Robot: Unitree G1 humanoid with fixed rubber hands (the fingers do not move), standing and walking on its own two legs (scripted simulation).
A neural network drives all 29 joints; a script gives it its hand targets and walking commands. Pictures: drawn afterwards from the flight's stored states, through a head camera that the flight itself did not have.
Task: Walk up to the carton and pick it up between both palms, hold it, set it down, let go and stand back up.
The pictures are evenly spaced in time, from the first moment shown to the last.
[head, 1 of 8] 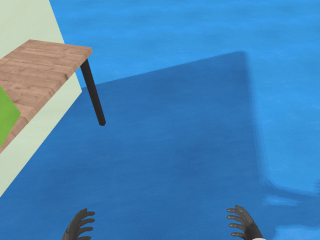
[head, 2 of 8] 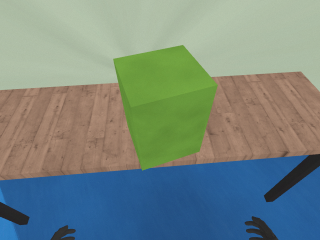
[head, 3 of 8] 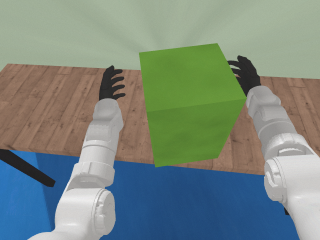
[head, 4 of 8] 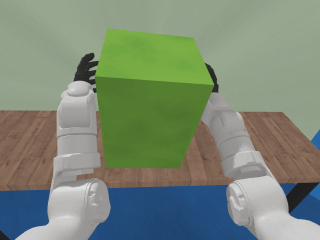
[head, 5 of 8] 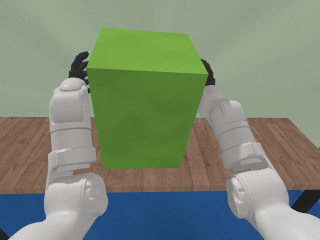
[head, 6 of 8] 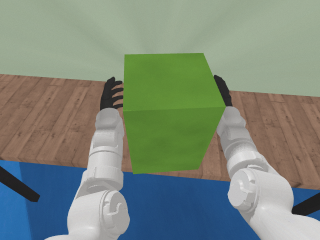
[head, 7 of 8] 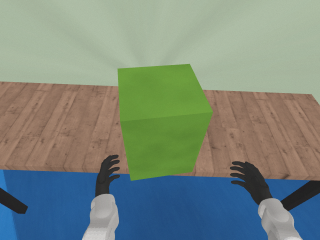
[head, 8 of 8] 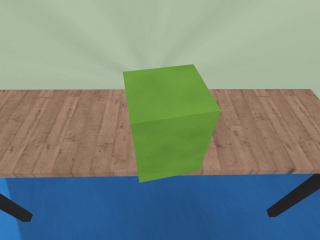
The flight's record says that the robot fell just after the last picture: no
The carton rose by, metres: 0.22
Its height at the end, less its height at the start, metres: +0.00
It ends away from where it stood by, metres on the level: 0.03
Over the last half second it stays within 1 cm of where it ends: yes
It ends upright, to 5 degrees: yes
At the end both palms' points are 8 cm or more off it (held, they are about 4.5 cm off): yes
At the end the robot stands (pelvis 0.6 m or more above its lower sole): yes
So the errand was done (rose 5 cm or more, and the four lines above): yes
